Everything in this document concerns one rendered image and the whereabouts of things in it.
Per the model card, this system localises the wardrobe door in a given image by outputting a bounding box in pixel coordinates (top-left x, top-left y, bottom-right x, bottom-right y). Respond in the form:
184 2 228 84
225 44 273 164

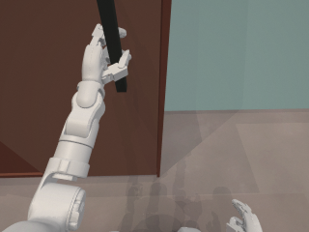
0 141 40 173
0 0 161 177

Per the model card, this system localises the handle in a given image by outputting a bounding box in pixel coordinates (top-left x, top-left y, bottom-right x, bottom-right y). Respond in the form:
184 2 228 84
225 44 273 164
97 0 127 93

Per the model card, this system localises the left robot upper arm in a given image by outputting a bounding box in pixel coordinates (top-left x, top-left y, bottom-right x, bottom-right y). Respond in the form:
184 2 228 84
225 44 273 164
2 182 86 232

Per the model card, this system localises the right robot hand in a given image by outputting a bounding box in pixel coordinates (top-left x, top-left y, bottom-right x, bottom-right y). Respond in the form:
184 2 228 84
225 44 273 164
226 199 263 232

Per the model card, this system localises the left robot hand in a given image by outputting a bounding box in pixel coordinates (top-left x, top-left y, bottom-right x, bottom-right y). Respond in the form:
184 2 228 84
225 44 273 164
81 24 131 88

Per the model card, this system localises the robot left forearm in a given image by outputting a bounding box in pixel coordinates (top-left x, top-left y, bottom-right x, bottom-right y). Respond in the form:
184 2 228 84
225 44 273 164
27 80 105 220

